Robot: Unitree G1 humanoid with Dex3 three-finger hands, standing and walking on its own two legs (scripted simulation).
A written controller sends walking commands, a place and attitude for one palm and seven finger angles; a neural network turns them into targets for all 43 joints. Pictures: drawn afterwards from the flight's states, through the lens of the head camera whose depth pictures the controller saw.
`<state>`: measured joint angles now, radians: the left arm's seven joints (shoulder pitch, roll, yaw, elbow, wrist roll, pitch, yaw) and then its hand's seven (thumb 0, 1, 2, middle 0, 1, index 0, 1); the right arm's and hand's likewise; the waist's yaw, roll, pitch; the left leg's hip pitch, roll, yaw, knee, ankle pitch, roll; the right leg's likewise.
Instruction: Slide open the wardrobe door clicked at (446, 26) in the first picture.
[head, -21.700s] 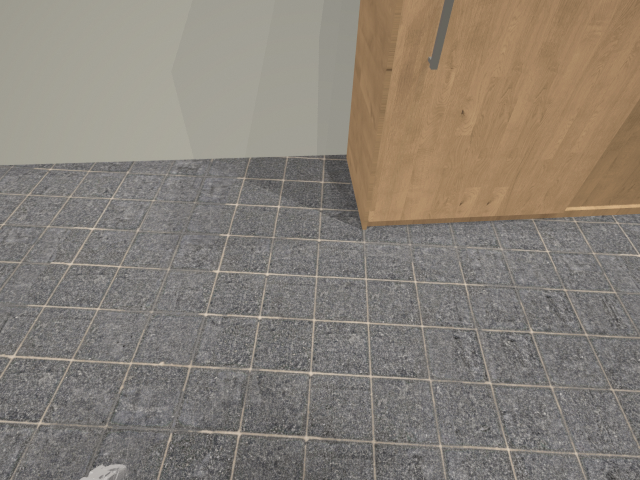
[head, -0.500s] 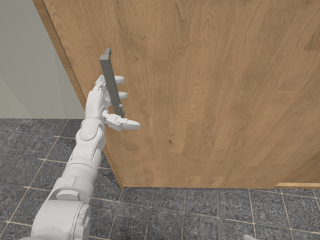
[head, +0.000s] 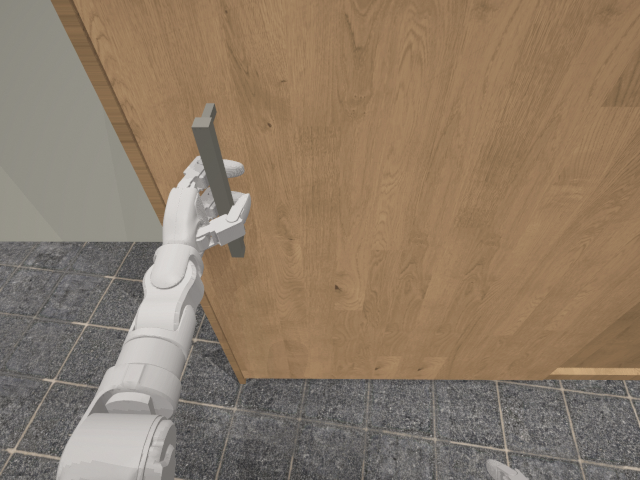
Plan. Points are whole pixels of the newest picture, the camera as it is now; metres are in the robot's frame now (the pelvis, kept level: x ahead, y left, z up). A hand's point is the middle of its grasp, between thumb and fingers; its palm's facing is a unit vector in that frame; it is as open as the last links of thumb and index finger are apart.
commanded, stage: grip the handle and tug to test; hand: left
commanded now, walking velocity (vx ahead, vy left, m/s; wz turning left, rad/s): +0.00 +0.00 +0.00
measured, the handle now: (225, 189) +0.47 +0.14 +0.10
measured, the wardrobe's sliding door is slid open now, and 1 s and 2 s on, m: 0.00 0.00 0.06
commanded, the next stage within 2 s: tug the door sideways, standing still in 0.78 s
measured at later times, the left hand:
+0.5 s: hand (235, 216) +0.42 +0.12 +0.11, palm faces +0.00 -1.00 +0.00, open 5.7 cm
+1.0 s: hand (236, 217) +0.41 +0.12 +0.11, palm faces +0.00 -1.00 +0.00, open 5.8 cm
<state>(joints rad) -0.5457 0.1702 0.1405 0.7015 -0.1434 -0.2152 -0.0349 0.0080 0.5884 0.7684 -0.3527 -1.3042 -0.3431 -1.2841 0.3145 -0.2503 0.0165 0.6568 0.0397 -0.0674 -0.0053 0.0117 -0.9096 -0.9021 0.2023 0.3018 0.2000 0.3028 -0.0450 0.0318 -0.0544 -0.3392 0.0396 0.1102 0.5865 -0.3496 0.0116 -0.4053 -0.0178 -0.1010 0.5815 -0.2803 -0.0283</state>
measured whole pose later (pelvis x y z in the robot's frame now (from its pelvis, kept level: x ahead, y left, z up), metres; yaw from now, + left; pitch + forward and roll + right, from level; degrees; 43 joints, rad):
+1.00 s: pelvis +0.03 +0.01 +0.00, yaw -1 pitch +6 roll -1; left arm -0.32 0.13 0.10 0.35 -0.14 -0.08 0.00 0.02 0.78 0.81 -0.29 -1.37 -0.29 -1.35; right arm 0.31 -0.24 0.00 0.60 0.04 -0.04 0.00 0.01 -0.91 -0.90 0.20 0.30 0.20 0.30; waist -0.03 0.04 -0.07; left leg -0.26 0.04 0.11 0.52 -0.37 0.01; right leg -0.33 0.00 -0.08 0.51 -0.29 -0.02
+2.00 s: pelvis +0.01 -0.05 -0.01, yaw +5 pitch -2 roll +0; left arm -0.63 0.12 -0.04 0.59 -0.06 -0.11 0.07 0.00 0.70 0.85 -0.41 -1.36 -0.34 -1.40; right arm 0.18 -0.20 0.00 0.71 0.02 0.03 -0.10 0.01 -0.91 -0.90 0.20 0.30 0.20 0.30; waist 0.00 0.06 0.14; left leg -0.39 0.05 0.00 1.06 -0.52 -0.02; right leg -0.27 0.04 -0.12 0.65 -0.35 -0.09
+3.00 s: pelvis +0.08 -0.34 +0.00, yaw +6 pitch +0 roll +2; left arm -0.22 0.09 -0.06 -0.03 -0.04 -0.11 0.16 0.01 0.79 0.84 -0.41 -1.40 -0.20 -1.40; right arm 0.02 -0.21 -0.01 0.57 0.03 -0.10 -0.03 0.01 -0.91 -0.90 0.20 0.30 0.20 0.30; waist 0.06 0.05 0.26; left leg -0.39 0.08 0.03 0.96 -0.61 -0.05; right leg -0.35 -0.02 -0.06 0.64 -0.27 -0.06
